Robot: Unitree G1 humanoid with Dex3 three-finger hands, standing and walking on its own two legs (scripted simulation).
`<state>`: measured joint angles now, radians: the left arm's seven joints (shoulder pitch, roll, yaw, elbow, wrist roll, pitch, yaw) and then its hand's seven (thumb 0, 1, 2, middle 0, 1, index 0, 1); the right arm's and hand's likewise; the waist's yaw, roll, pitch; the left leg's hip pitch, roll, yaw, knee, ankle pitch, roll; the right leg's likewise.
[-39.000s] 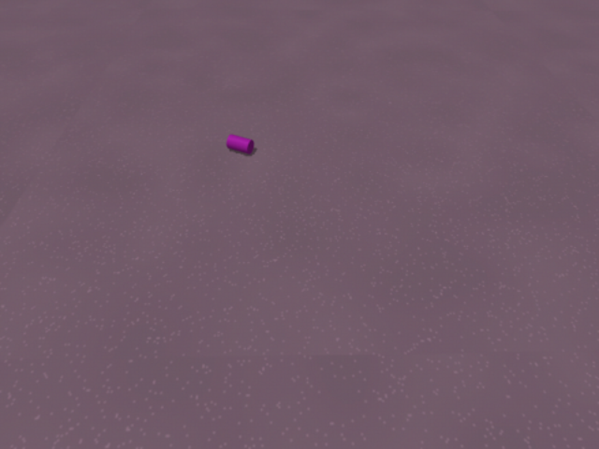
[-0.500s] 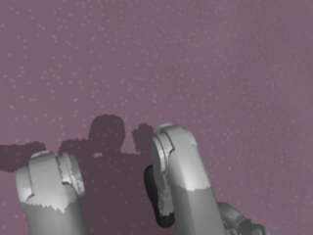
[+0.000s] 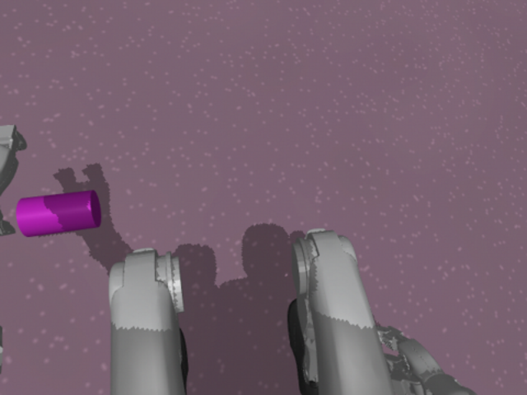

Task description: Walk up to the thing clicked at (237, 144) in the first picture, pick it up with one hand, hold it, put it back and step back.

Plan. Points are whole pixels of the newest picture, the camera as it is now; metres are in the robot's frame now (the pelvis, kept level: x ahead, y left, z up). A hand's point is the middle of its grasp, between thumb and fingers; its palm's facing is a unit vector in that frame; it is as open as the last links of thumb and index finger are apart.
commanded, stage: withdraw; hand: left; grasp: from above
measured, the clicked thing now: (61, 212) +0.42 +0.35 -0.29
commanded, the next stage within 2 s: home in 0.42 s
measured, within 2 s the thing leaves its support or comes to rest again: neither
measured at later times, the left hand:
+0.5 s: hand (41, 210) +0.39 +0.32 -0.15, palm faces -0.42 -0.07 -0.91, open 13.8 cm
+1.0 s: hand out of the picture +0.33 +0.30 -0.01, palm faces -0.36 -0.54 -0.76, open 10.3 cm
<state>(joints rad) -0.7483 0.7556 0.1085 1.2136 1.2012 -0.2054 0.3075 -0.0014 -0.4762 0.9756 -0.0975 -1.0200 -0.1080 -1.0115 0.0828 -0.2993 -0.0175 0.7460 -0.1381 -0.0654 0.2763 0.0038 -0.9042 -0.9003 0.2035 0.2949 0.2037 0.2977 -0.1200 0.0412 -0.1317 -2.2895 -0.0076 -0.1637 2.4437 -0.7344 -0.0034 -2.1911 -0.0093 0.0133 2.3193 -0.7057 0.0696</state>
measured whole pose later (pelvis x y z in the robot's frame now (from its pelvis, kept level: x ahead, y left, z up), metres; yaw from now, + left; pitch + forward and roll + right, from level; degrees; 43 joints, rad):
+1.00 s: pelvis -0.01 +0.00 +0.11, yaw +3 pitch +34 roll -7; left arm -0.33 0.58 0.11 0.59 0.62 -0.05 -0.03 0.00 0.35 0.81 -0.21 -0.39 -0.20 -0.40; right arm 0.17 -0.28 -0.02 0.66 -0.03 -0.01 0.11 0.01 -0.90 -0.90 0.21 0.29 0.21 0.30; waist -0.07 0.04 -0.17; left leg -2.00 0.02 -0.11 2.09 -0.69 0.00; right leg -1.93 -0.03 0.01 1.99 -0.65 0.08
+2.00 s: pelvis +0.07 -0.02 +0.38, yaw +9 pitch +11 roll -3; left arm 0.51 0.21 0.04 -0.15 -0.06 0.48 0.01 0.01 0.90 0.89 -0.20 -0.30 -0.20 -0.30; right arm 0.29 -0.24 0.02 0.51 0.01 -0.23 -0.18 0.01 -0.90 -0.90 0.20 0.29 0.20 0.30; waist -0.04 0.06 -0.19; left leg -0.72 0.06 -0.08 1.02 -0.49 -0.04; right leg -0.67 -0.04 -0.06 0.96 -0.47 0.04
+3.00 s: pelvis +0.07 -0.01 +0.38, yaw +9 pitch +10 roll -3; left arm 0.49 0.22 0.03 -0.14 -0.05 0.46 0.01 0.01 0.90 0.89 -0.20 -0.30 -0.20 -0.30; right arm 0.28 -0.22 0.03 0.55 0.00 -0.24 -0.18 0.01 -0.90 -0.90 0.21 0.30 0.21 0.30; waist -0.03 0.05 -0.17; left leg -0.70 0.06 -0.07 1.02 -0.50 -0.03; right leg -0.65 -0.04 -0.05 0.95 -0.46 0.05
